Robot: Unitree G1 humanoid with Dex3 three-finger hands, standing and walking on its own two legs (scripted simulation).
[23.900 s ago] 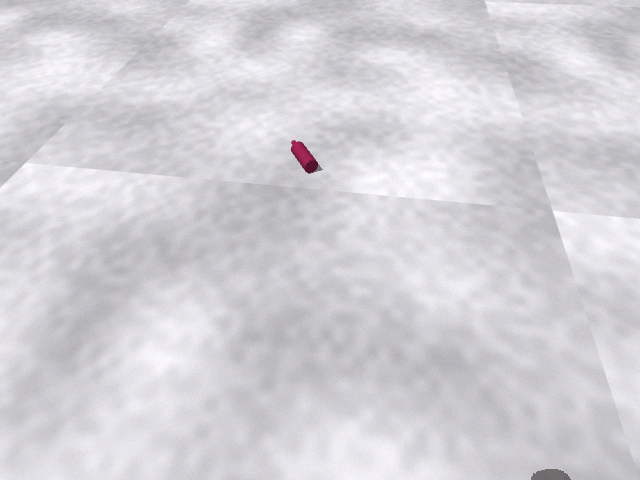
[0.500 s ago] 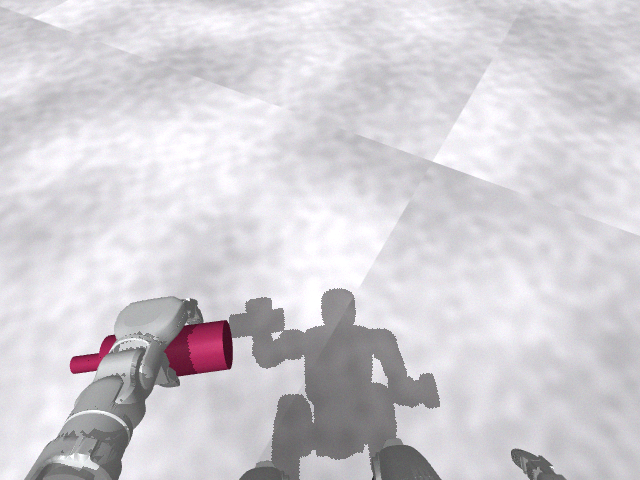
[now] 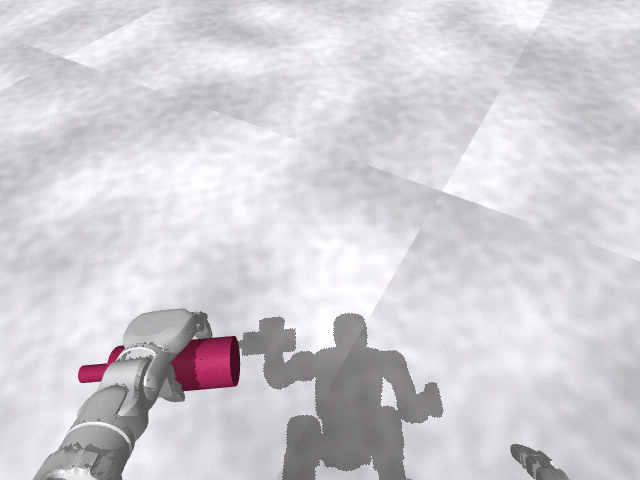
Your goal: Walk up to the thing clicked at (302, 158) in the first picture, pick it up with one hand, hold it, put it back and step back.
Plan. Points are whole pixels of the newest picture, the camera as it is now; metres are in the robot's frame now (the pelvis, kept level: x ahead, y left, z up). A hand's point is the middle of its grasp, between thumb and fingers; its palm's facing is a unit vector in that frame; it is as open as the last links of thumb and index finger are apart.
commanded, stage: hold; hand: left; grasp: from above
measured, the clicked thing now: (159, 367) +0.31 +0.25 -0.09
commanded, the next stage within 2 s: crouch in 1.54 s
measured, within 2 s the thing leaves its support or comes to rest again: neither
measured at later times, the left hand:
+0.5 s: hand (171, 374) +0.28 +0.21 -0.04, palm faces -0.49 -0.05 -0.87, open 10.0 cm
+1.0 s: hand (169, 381) +0.26 +0.20 -0.02, palm faces -0.48 -0.05 -0.88, open 10.0 cm
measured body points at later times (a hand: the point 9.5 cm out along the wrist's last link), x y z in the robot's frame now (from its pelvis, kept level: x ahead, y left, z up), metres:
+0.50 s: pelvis -0.01 -0.01 +0.01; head +0.00 -0.03 +0.46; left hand +0.30 +0.21 +0.01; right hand +0.11 -0.27 -0.11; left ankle -0.02 +0.12 -0.71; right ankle +0.03 -0.15 -0.71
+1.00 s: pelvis -0.02 -0.01 +0.01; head -0.01 -0.04 +0.46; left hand +0.28 +0.20 +0.03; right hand +0.13 -0.27 -0.10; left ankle -0.02 +0.12 -0.71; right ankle +0.03 -0.15 -0.72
